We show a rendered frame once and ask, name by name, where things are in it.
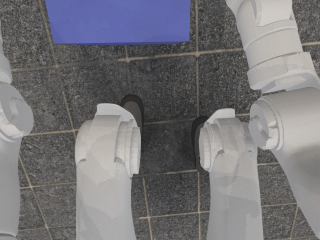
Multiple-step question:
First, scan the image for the right robot upper arm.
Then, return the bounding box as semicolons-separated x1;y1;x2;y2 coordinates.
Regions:
248;87;320;239

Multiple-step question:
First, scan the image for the robot right forearm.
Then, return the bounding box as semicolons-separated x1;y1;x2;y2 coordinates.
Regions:
225;0;320;94

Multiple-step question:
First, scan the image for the left robot upper arm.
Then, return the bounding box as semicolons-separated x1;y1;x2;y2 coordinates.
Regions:
0;81;34;240

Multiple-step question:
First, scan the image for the left robot thigh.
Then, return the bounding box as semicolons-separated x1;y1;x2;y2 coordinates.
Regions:
76;115;141;240

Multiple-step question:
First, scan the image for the carton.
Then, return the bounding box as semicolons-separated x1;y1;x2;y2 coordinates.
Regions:
45;0;191;46

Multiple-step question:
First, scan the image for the left robot shin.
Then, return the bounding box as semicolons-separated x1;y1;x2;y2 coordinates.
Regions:
74;103;138;166

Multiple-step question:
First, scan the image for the robot left forearm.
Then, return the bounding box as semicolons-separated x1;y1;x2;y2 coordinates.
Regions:
0;19;13;84

